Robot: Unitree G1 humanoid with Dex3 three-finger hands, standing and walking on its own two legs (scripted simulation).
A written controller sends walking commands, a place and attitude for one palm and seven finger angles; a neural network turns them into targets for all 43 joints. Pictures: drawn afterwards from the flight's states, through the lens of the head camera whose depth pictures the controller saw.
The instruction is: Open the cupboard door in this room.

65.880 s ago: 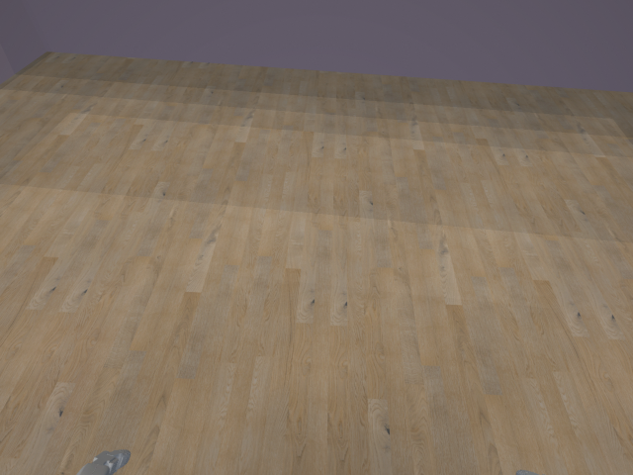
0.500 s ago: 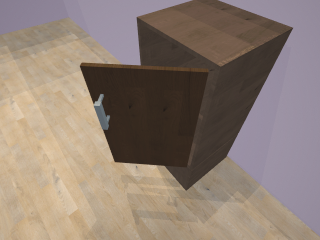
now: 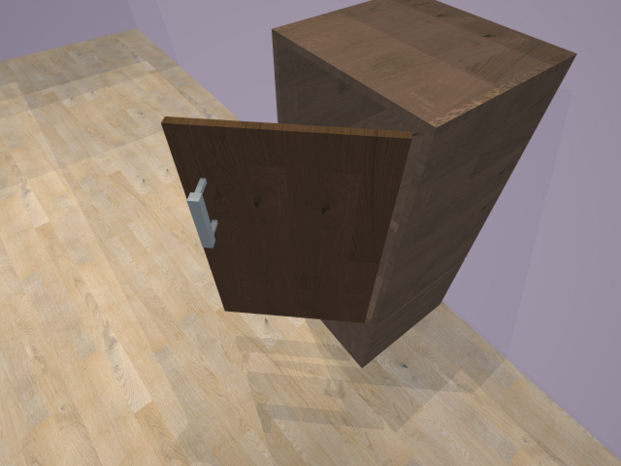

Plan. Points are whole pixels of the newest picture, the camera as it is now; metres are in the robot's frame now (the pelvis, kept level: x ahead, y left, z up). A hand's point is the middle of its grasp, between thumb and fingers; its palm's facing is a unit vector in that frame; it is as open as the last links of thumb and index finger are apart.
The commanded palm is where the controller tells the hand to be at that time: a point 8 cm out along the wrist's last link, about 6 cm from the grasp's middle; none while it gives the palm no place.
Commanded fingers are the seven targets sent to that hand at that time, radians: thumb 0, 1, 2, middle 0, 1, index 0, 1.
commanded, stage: raise the hand with hooked fingers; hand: left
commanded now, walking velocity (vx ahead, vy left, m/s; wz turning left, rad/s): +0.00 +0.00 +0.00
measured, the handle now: (205, 213) +0.52 +0.23 -0.03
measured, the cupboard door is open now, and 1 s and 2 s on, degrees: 47 47 47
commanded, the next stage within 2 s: none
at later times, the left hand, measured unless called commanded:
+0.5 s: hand out of the picture +0.12 +0.21 -0.07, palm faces +0.10 -0.99 -0.04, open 9.3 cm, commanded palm +0.13 +0.25 -0.05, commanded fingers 0.00 0.25 0.62 -0.25 -0.72 -0.25 -0.72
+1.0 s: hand (125, 417) +0.18 +0.25 -0.04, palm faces -0.02 -1.00 -0.08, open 12.3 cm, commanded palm +0.16 +0.31 -0.03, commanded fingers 0.00 -0.34 0.37 -0.29 -1.10 -0.29 -1.10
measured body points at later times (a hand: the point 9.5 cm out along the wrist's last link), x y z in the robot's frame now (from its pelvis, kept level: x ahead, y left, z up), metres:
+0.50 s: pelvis -0.06 +0.00 -0.09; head -0.01 +0.02 +0.35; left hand +0.11 +0.26 -0.06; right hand +0.18 -0.23 -0.13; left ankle -0.01 +0.14 -0.74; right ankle -0.05 -0.10 -0.74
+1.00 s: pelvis -0.07 +0.03 -0.09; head +0.00 +0.04 +0.36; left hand +0.17 +0.31 -0.04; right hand +0.09 -0.23 -0.17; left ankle -0.01 +0.14 -0.74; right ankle -0.05 -0.10 -0.74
